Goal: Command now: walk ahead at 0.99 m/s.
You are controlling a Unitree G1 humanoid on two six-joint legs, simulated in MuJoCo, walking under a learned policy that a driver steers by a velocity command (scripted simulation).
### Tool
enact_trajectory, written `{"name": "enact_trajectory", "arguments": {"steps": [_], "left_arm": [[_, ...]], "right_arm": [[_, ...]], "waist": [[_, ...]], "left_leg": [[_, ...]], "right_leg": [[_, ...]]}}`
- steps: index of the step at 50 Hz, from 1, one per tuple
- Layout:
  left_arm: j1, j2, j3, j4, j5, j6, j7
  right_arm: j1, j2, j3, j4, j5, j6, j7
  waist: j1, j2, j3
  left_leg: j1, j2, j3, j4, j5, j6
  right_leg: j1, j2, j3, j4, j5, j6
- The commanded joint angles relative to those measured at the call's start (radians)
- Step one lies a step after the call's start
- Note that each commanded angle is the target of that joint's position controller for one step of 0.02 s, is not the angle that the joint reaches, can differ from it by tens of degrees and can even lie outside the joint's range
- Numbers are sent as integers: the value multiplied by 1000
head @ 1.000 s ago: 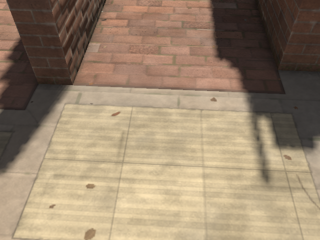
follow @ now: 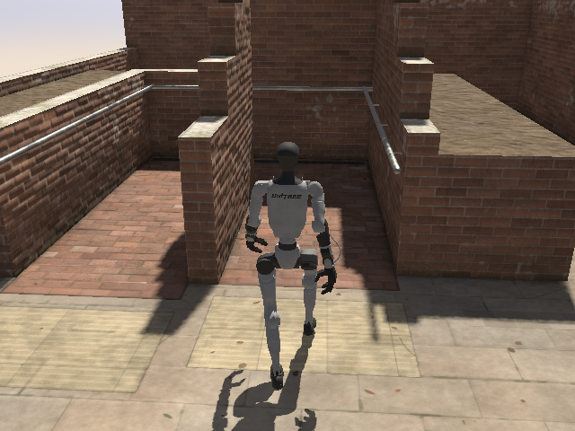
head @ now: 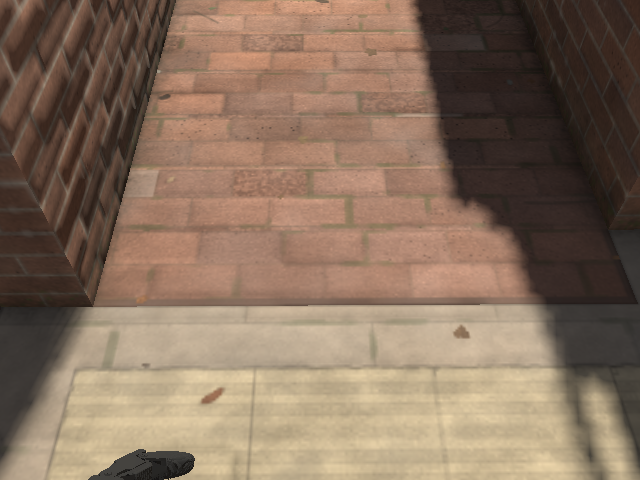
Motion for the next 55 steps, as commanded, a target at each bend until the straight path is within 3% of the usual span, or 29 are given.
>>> {"name": "enact_trajectory", "arguments": {"steps": [1, 3, 5, 6, 7, 8, 10, 12, 15, 19, 24, 27, 28, 29, 30, 31, 32, 33, 36, 38, 43, 46, 48, 49, 50, 51, 52, 53, 55], "left_arm": [[-86, 66, 5, -70, -7, -11, 8], [19, 112, 21, -52, -7, -10, 26], [371, 179, 56, 52, -6, -7, 54], [542, 241, 80, 88, 17, -1, 72], [534, 309, 106, 88, 32, 1, 67], [465, 246, 101, 85, 18, 1, 44], [360, 125, 74, 110, 18, -20, 39], [345, 68, 50, 142, 19, -37, 50], [385, 94, 47, 172, -13, -63, 52], [431, 114, 45, 168, -26, -79, 38], [526, 184, 45, 196, -32, -81, 49], [505, 266, 59, 195, -3, -53, 70], [462, 282, 64, 186, 1, -41, 76], [467, 196, 49, 157, 9, -40, 74], [643, 3, 10, 127, -56, -41, 59], [531, 132, 32, 113, -59, -41, 70], [406, 154, 41, 90, -53, -36, 69], [368, 138, 39, 84, -43, -29, 62], [359, 63, 34, 61, -8, 22, 32], [288, 42, 30, 15, -4, 46, 18], [112, 32, 5, -72, -2, 40, -4], [183, 72, 16, -42, 11, 34, -16], [396, 147, 49, 3, 17, 38, 8], [552, 193, 76, 48, 18, 35, 30], [544, 233, 97, 65, 10, 30, 55], [457, 349, 117, 35, 11, 36, 53], [456, 396, 134, -20, 3, 40, 39], [333, 336, 127, -83, -3, 50, 53], [242, 170, 75, -82, -22, 47, 77]], "right_arm": [[-13, -176, -20, -48, -1, -17, -16], [-10, -224, -29, -39, -25, 3, -33], [-69, -260, -42, -43, -46, 34, -48], [-94, -217, -36, -64, -47, 35, -44], [31, -43, -3, -102, 16, 16, -11], [-41, -145, -17, -118, 22, 3, -17], [-214, -138, -13, -171, 7, -1, -17], [-228, -89, -2, -189, -33, 29, 5], [-297, -67, 9, -227, -54, 59, 31], [-546, -91, 24, -326, -45, 51, 44], [-665, -120, 27, -373, -28, 42, 39], [-419, -221, -14, -319, -34, 38, 2], [-212, -251, -31, -258, -35, 36, -14], [-39, -334, -57, -227, -59, 38, -35], [-63, -393, -74, -227, -100, 34, -25], [-117, -309, -71, -237, -71, 39, -7], [-215, -231, -54, -236, -65, 31, -5], [-250, -191, -49, -228, -63, 25, -1], [-218, -113, -27, -167, -37, 12, -4], [-209, -111, -27, -145, -13, 0, -1], [-250, -130, -21, -150, -13, -21, -11], [-224, -235, -43, -164, 11, -20, -40], [-260, -284, -60, -187, 21, 5, -50], [-293, -280, -65, -204, 23, 21, -45], [-297, -233, -63, -197, 24, 37, -32], [-181, -135, -44, -242, -6, 51, -34], [-108, -149, -32, -301, -9, 59, -38], [-100, -158, -18, -293, -17, 64, -48], [-170, -174, -24, -281, -50, 82, -53]], "waist": [[57, 61, 101], [124, 129, -4], [293, 148, -177], [348, 105, -271], [199, -279, -411], [208, -117, -385], [150, 64, -98], [66, 62, -16], [35, 11, 69], [78, 22, 148], [118, -17, 112], [-19, -104, -94], [-126, -92, -187], [-162, -16, -318], [-5, 298, -466], [-36, 187, -417], [-14, 113, -215], [7, 43, -131], [80, 89, -38], [98, 89, 13], [132, 57, 126], [162, 76, 40], [263, 123, -85], [324, 110, -157], [314, 3, -108], [160, -156, -84], [150, -93, -373], [107, 42, -383], [54, 173, -165]], "left_leg": [[-131, 258, -32, -30, 1000, 43], [-7, 292, -26, 189, 1351, 28], [-55, 297, -7, 646, 1322, 34], [-280, 248, -8, 981, 1008, 49], [-738, 26, -54, 1445, -9, -6], [-890, 56, -171, 1502, -58, 36], [-922, 156, -161, 1364, 49, 52], [-827, 201, -174, 1263, 57, 36], [-884, 256, -133, 1146, 89, -8], [-849, 252, -24, 756, 366, -30], [-693, 149, 43, 476, 493, 13], [-423, 67, -2, 465, 252, 40], [-202, 100, -24, 431, 226, 41], [43, 301, -219, 491, -36, 43], [309, 597, -732, 351, -307, 137], [210, 553, -833, 203, -415, 107], [33, 505, -621, 184, -314, 74], [-96, 476, -489, 164, -139, 61], [-284, 404, -210, 119, 77, 4], [-312, 388, -81, 83, 162, -25], [-428, 269, 229, 119, 780, -72], [-341, 291, 247, 298, 1060, -90], [-338, 350, 214, 601, 1175, -96], [-364, 350, 184, 853, 1015, -97], [-502, 208, 183, 1190, 252, -119], [-769, 84, 140, 1543, -360, -150], [-882, 82, -78, 1642, -302, -173], [-889, 127, -121, 1590, -207, -150], [-836, 203, -118, 1407, -117, -136]], "right_leg": [[231, 103, -73, -129, 23, -35], [343, 175, -77, -133, -125, -59], [679, 183, -42, -194, -218, -96], [936, 37, 107, -131, -441, -128], [1256, -272, 724, -246, -690, -274], [1220, -257, 874, -390, -753, -276], [899, -201, 599, -455, -553, -214], [668, -118, 448, -502, -496, -154], [559, -76, 334, -594, -458, -138], [492, 17, 149, -660, -140, -108], [744, -32, 125, -652, 378, -81], [879, -69, 158, -259, 763, -56], [779, -38, 150, -3, 608, -50], [571, 16, 139, 330, 267, -57], [190, 152, 149, 705, -599, -30], [104, 116, 188, 759, -520, -58], [62, 61, 177, 710, -396, -54], [86, 29, 170, 669, -358, -49], [140, -28, 157, 633, -342, -33], [64, -51, 133, 616, -305, -21], [181, 43, -50, 182, -50, -9], [398, 165, -153, -9, 39, -30], [628, 205, -103, -16, -49, -83], [767, 202, -46, -72, -29, -114], [834, 140, 55, -181, 97, -143], [940, -48, 317, -19, 1022, -209], [1123, -213, 624, -131, 979, -397], [1028, -255, 714, -253, 600, -409], [701, -184, 558, -340, 355, -320]]}}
